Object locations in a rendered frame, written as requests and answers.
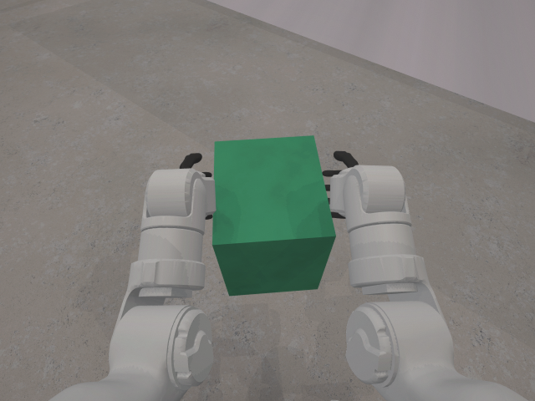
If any robot left forearm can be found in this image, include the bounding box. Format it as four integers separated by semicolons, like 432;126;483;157
109;168;216;364

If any robot right forearm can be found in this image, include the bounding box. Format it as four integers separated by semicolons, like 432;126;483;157
329;165;454;348

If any robot right hand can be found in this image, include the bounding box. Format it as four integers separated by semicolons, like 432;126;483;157
322;151;358;219

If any robot left hand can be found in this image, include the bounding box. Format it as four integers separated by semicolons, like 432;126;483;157
180;153;212;220

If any carton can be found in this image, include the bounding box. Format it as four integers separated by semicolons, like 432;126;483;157
212;135;336;296

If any left robot upper arm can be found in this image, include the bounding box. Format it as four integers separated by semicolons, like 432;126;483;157
49;305;214;401

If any right robot upper arm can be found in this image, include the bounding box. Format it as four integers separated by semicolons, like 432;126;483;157
345;301;528;401

